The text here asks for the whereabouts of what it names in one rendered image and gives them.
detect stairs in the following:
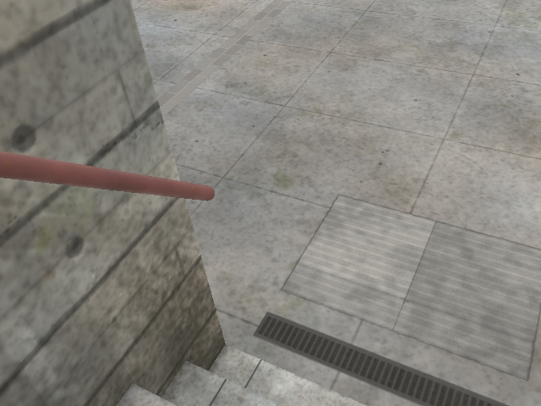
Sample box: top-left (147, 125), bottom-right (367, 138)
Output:
top-left (117, 344), bottom-right (367, 406)

